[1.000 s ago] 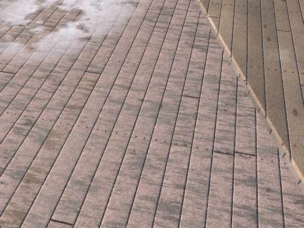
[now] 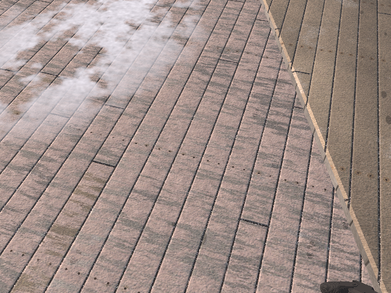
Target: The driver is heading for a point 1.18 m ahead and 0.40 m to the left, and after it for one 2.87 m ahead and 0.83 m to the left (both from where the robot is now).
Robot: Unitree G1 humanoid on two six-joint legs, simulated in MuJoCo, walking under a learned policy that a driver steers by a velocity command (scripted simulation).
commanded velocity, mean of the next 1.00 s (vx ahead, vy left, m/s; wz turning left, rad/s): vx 1.00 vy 0.00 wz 0.80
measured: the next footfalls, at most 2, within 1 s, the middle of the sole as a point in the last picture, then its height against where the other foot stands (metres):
left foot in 0.16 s outside the picture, level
right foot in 0.58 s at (221, 210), level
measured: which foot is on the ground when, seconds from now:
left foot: up 0.00-0.14, down 0.16-0.58, up 0.60-1.00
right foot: down 0.00-0.16, up 0.18-0.56, down 0.58-1.00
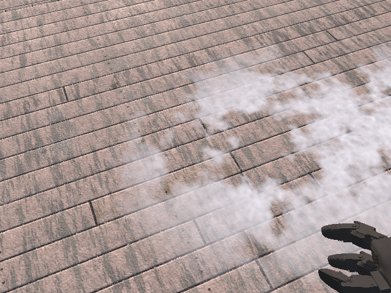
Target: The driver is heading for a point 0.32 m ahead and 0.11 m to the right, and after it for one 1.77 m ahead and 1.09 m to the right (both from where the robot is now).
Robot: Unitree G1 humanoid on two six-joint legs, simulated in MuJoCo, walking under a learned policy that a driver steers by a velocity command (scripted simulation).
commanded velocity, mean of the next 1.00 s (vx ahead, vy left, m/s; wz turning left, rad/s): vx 1.00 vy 0.00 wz -0.62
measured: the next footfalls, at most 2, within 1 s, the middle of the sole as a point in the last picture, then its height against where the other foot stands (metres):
left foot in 0.02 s outside the picture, level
right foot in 0.48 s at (247, 240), level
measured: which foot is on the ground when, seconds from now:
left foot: up 0.00-0.00, down 0.02-0.48, up 0.50-0.88, down 0.90-1.00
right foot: down 0.00-0.02, up 0.04-0.46, down 0.48-0.92, up 0.94-1.00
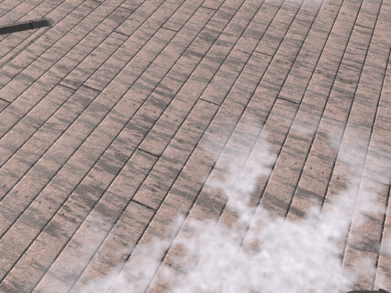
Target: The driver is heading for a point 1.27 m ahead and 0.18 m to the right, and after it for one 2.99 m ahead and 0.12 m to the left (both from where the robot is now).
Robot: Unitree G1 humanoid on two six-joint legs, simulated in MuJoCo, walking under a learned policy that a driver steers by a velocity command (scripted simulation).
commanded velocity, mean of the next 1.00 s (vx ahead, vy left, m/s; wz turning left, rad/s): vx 1.00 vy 0.00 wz -0.27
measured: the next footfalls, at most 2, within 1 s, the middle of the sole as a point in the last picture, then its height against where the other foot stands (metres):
right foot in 0.36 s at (243, 289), level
left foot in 0.82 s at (258, 172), level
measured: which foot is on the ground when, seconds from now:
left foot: down 0.00-0.36, up 0.38-0.80, down 0.82-1.00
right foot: up 0.00-0.34, down 0.36-0.82, up 0.84-1.00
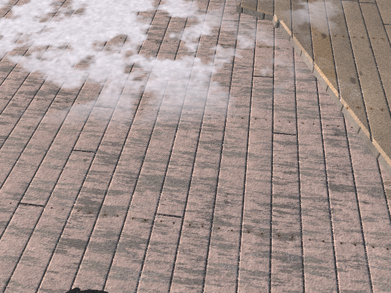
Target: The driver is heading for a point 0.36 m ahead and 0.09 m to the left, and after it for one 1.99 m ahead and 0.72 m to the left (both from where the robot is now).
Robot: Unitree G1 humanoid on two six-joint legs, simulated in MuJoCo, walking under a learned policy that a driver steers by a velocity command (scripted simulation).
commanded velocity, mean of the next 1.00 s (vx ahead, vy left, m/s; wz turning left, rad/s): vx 0.39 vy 0.00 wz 0.79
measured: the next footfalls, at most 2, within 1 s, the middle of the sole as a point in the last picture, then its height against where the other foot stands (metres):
right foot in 0.22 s outside the picture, level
left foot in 0.62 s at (167, 272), level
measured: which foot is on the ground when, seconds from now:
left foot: down 0.00-0.24, up 0.26-0.60, down 0.62-1.00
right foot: up 0.00-0.20, down 0.22-0.62, up 0.64-1.00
